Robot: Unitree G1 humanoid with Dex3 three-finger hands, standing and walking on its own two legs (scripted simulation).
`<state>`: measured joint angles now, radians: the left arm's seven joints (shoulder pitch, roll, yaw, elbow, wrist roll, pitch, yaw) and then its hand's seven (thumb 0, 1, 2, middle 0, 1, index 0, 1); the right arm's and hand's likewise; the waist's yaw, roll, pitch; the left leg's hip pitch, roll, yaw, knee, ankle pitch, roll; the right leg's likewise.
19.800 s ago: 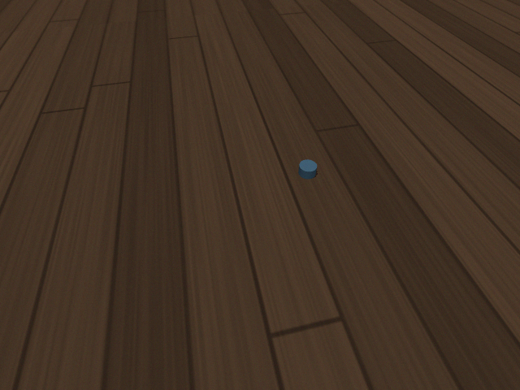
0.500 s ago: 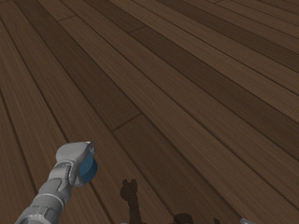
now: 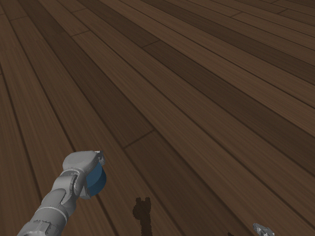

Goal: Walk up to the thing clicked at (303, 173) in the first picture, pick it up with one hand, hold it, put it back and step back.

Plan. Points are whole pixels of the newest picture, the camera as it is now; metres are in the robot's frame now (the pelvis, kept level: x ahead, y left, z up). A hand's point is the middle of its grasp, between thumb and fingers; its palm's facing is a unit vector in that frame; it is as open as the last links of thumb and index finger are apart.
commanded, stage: hold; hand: left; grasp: from above
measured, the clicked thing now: (88, 177) +0.32 +0.23 -0.08
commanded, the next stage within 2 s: crouch in 1.38 s
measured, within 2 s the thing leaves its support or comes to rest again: neither
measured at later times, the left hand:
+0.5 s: hand (83, 181) +0.28 +0.22 -0.03, palm faces -0.45 -0.06 -0.89, open 11.4 cm
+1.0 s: hand (84, 182) +0.28 +0.22 -0.02, palm faces -0.46 -0.06 -0.89, open 11.4 cm
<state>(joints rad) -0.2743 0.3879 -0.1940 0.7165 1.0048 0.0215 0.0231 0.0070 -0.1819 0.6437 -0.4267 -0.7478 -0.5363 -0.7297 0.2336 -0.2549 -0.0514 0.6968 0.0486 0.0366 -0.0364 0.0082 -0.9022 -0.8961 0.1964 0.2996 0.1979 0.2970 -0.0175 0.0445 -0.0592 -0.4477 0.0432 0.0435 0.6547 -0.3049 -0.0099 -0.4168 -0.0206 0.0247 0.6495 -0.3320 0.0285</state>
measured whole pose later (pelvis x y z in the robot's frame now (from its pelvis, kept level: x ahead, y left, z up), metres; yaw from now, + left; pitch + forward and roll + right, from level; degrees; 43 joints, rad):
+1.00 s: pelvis -0.01 +0.00 +0.01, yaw +0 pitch +1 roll +0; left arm -0.23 0.39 -0.21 0.61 0.99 0.01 -0.06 0.01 -0.19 0.65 -0.42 -0.77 -0.53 -0.75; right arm 0.19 -0.25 -0.03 0.67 0.07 0.06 -0.06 0.01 -0.91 -0.90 0.20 0.30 0.20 0.30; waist 0.01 0.06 -0.01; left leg -0.29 0.04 0.05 0.49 -0.21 -0.01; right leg -0.28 -0.02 0.03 0.52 -0.25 0.02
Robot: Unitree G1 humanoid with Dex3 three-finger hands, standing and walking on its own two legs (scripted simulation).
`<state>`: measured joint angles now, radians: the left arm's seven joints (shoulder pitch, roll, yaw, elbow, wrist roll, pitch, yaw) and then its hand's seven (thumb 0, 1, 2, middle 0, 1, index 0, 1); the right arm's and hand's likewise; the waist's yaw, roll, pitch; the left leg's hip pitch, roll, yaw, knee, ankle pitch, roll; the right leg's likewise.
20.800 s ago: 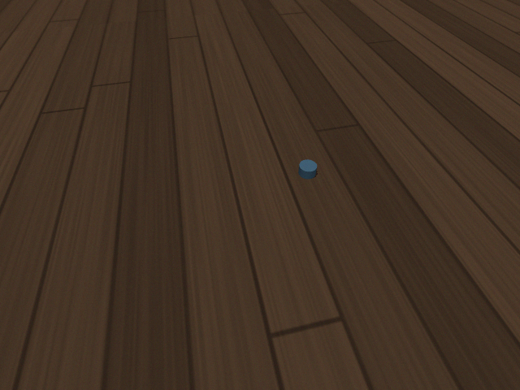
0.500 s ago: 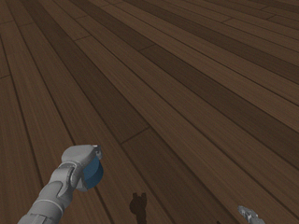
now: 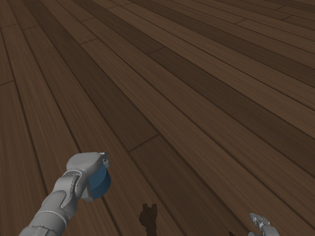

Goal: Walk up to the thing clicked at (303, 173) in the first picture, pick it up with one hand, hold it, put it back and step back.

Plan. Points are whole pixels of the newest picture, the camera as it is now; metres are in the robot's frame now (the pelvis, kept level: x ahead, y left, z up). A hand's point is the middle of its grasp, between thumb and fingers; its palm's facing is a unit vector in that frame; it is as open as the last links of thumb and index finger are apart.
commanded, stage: hold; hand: left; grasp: from above
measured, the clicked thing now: (92, 179) +0.30 +0.23 -0.06
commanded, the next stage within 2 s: crouch in 0.38 s
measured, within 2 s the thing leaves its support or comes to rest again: neither
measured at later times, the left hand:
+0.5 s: hand (92, 176) +0.30 +0.22 -0.04, palm faces -0.45 -0.06 -0.89, open 11.4 cm
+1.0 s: hand (101, 188) +0.32 +0.24 -0.17, palm faces -0.44 +0.03 -0.90, open 11.4 cm
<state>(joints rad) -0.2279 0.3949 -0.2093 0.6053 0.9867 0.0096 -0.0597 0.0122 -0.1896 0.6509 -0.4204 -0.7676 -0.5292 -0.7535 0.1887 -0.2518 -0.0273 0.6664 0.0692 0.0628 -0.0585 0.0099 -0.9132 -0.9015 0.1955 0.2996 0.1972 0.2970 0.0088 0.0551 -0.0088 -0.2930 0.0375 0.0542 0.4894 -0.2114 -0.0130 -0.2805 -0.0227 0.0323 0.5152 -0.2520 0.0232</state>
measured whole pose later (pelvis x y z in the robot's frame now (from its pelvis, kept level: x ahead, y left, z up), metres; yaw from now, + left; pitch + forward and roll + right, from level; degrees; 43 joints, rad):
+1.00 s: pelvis -0.02 +0.00 -0.07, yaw +1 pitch +16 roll -1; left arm -0.48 0.38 -0.16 1.08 1.16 -0.07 0.30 0.01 -0.22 0.68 -0.41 -0.80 -0.52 -0.80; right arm 0.23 -0.27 -0.07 0.69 0.00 0.05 -0.01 0.01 -0.90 -0.90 0.20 0.30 0.20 0.30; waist -0.06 0.01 -0.11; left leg -0.90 0.05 0.01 1.02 -0.40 -0.02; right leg -0.86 -0.01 0.01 1.02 -0.44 0.03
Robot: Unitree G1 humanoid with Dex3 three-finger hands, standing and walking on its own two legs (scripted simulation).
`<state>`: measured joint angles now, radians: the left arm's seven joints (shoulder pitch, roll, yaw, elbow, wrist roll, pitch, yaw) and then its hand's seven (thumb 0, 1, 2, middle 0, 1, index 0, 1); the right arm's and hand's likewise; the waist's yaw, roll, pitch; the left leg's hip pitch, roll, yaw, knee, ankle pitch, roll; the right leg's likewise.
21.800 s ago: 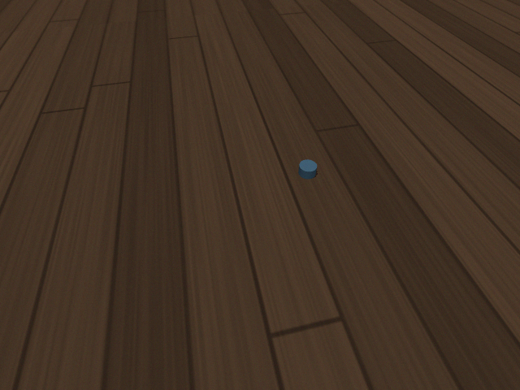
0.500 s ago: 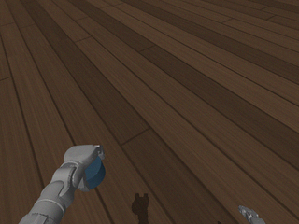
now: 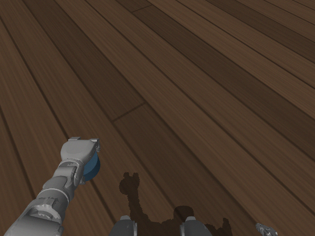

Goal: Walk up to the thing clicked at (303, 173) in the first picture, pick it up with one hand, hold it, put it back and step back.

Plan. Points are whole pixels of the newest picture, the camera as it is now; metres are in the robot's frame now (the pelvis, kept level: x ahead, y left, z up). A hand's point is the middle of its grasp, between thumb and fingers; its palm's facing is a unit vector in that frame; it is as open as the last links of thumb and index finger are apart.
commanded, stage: crouch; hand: left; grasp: from above
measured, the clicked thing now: (82, 163) +0.35 +0.24 -0.13
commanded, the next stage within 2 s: lower in 1.52 s
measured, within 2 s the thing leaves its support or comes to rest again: neither
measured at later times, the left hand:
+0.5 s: hand (99, 172) +0.39 +0.24 -0.35, palm faces -0.46 +0.02 -0.89, open 11.4 cm
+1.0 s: hand (105, 173) +0.42 +0.25 -0.47, palm faces -0.45 -0.01 -0.89, open 11.4 cm
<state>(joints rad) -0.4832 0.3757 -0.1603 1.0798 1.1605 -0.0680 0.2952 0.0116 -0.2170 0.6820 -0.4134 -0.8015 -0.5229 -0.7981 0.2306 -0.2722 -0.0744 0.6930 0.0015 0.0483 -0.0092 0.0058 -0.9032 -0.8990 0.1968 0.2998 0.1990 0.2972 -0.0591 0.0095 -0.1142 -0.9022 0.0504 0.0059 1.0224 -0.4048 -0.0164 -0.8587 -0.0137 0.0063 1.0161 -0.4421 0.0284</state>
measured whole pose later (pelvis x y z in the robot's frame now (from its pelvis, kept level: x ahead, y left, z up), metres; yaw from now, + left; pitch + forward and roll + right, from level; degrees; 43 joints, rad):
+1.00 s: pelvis -0.05 +0.00 -0.31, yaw -6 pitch +36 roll -7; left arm -0.92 0.65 0.07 1.36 1.23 -0.15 0.36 0.01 -0.22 0.68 -0.43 -0.79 -0.54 -0.79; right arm 0.15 -0.25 -0.02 0.76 -0.13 -0.06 0.11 0.00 -0.92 -0.90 0.20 0.30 0.20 0.30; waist -0.19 0.01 -0.10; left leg -2.18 0.06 -0.12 2.18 -0.65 -0.01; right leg -2.08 0.03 -0.04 2.14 -0.70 0.04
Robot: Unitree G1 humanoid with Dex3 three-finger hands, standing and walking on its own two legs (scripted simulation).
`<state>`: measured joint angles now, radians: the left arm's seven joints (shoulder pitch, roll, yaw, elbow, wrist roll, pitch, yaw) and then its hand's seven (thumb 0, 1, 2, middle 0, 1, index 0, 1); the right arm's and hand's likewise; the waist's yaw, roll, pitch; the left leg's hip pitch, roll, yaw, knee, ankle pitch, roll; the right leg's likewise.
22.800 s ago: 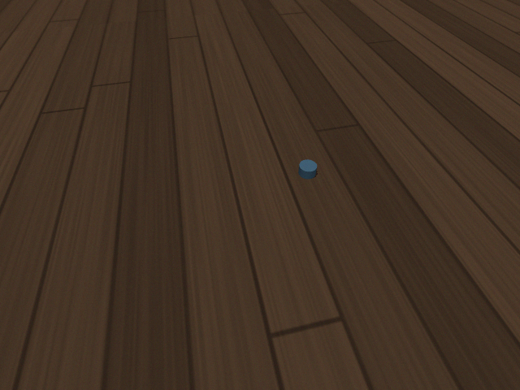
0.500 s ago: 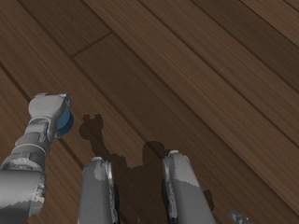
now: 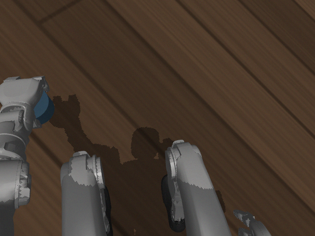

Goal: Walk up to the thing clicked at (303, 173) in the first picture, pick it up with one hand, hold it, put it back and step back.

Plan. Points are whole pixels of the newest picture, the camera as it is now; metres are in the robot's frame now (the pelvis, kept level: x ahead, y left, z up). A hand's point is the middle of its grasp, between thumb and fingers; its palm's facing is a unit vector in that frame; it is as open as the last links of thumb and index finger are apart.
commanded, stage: crouch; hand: left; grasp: from above
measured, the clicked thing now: (32, 106) +0.46 +0.30 -0.19
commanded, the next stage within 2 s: lower in 0.52 s
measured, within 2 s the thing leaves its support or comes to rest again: neither
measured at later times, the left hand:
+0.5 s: hand (39, 109) +0.46 +0.29 -0.21, palm faces -0.46 -0.06 -0.89, open 11.4 cm
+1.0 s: hand (46, 112) +0.46 +0.29 -0.27, palm faces -0.47 -0.07 -0.88, open 11.4 cm
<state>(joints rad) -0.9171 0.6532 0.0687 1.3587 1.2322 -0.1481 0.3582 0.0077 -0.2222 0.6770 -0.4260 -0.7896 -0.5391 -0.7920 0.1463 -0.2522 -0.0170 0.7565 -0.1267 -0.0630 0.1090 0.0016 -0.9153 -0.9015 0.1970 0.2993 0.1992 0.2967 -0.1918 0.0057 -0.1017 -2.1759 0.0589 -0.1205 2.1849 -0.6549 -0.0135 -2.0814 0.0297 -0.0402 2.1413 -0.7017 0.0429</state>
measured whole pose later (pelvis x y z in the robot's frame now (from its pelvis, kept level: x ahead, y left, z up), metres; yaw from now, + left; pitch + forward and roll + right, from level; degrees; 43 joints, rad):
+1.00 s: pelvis +0.00 +0.00 -0.08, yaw -4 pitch +32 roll -9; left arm -0.99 0.82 0.11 1.53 1.28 -0.22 0.43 0.01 -0.21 0.69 -0.39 -0.81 -0.51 -0.82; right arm 0.12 -0.27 0.12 0.74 -0.18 -0.07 0.14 0.00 -0.92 -0.90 0.20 0.30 0.20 0.30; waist -0.26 -0.06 0.03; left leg -2.36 0.05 -0.20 2.46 -0.66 -0.03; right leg -2.24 0.06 -0.09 2.38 -0.70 0.05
